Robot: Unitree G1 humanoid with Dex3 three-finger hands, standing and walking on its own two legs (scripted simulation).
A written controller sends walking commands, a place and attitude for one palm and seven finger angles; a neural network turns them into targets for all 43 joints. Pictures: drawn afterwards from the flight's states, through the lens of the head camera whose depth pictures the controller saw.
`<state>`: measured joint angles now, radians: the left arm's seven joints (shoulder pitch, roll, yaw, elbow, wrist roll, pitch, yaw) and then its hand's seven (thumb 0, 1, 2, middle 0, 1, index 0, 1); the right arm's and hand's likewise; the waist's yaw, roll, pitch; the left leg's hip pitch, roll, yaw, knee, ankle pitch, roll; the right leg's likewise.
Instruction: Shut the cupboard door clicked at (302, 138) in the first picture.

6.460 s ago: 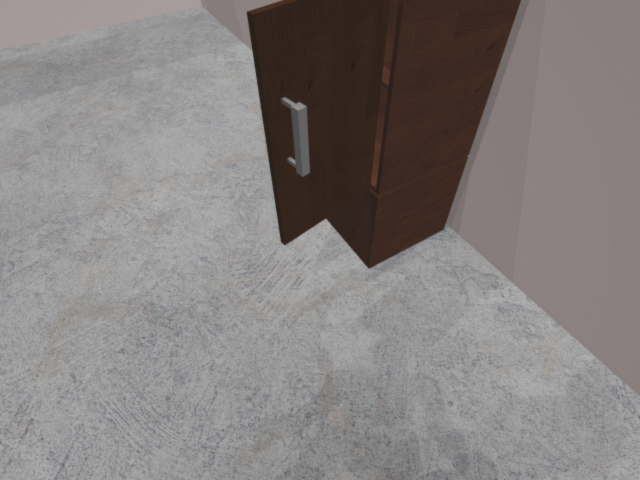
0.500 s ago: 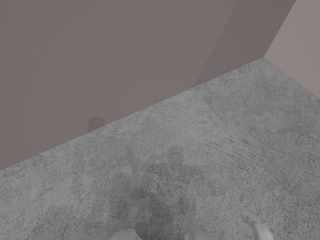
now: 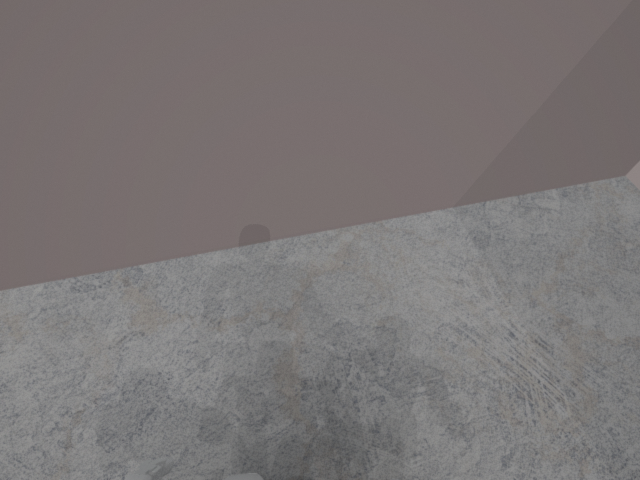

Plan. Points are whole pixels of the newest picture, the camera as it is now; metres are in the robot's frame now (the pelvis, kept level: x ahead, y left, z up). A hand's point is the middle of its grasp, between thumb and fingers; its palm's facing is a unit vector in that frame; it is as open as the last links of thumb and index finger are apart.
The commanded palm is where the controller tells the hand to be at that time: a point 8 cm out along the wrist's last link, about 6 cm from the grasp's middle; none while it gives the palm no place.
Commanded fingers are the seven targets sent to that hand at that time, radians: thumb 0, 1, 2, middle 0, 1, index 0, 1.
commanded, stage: walk to a spot facing it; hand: left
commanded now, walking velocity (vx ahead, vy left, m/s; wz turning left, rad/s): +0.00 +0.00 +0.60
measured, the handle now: out of the picture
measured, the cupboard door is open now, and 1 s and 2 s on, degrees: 100 100 100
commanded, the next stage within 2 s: none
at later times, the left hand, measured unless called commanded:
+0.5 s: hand out of the picture +0.00 +0.17 -0.15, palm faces +0.32 -0.92 -0.24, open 7.4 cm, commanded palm none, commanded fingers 0.00 0.90 0.90 -0.20 -0.30 -0.20 -0.30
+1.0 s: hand out of the picture -0.01 +0.16 -0.13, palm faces +0.56 -0.78 -0.29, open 7.4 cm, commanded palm none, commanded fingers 0.00 0.90 0.90 -0.20 -0.30 -0.20 -0.30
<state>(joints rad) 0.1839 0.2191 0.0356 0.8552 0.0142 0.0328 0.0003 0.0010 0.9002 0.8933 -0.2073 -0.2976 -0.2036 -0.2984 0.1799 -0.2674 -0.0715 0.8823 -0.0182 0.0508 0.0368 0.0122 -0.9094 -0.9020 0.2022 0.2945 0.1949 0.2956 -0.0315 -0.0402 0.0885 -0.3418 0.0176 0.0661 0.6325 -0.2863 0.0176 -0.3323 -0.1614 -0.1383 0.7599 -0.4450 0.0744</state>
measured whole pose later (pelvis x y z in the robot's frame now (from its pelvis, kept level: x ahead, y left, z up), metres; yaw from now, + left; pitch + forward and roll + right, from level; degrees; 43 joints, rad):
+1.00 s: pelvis +0.03 -0.07 +0.01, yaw +36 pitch +0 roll +0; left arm 0.17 0.21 0.04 0.86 0.02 0.01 0.02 0.00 0.90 0.89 -0.20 -0.30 -0.20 -0.30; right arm 0.16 -0.27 -0.09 0.92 -0.02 0.09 0.03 0.01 -0.91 -0.90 0.20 0.29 0.20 0.30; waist -0.02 0.03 0.11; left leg -0.49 -0.01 -0.03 1.07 -0.46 -0.04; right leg -0.26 -0.07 -0.09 0.57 -0.31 0.01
